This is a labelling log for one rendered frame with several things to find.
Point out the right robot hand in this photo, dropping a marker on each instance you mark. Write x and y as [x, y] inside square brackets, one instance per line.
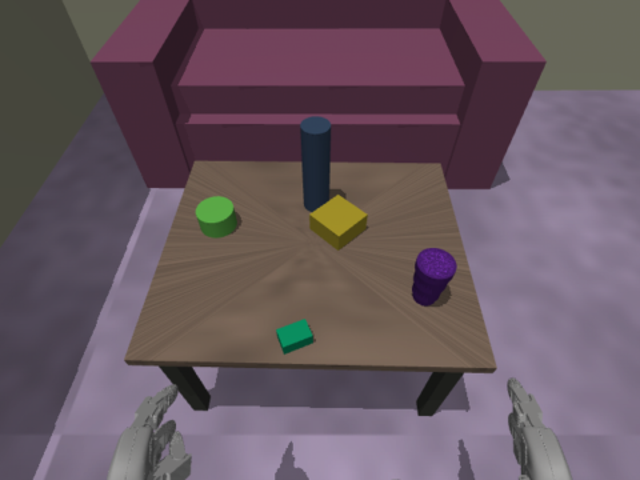
[536, 447]

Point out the sofa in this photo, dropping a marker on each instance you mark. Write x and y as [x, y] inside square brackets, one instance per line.
[401, 81]

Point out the coffee table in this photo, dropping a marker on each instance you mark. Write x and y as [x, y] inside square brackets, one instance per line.
[217, 302]

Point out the left robot hand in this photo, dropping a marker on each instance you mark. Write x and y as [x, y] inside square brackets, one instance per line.
[139, 448]

